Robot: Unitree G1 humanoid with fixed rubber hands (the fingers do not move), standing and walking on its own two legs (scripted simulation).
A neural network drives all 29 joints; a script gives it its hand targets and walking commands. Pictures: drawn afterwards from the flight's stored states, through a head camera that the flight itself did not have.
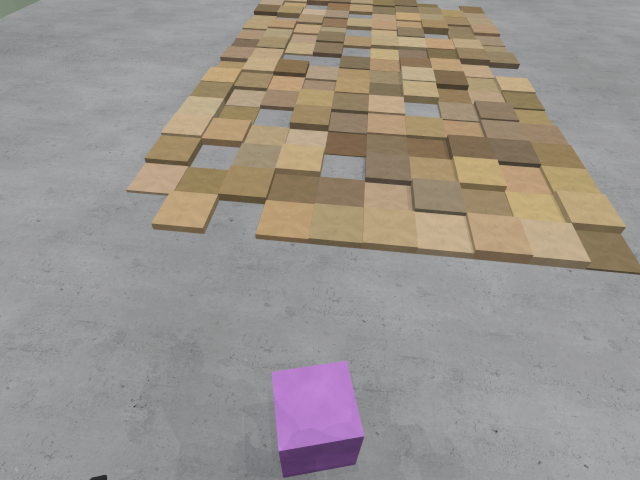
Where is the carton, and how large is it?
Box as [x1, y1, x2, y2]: [272, 361, 363, 477]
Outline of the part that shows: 346,361 272,372 278,450 283,477 350,465 355,463 363,438 363,432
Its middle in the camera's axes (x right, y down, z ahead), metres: -0.01 +0.50 +1.09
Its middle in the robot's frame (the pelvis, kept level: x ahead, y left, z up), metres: +0.44 +0.01 -0.66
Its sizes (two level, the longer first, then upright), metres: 0.210 0.200 0.250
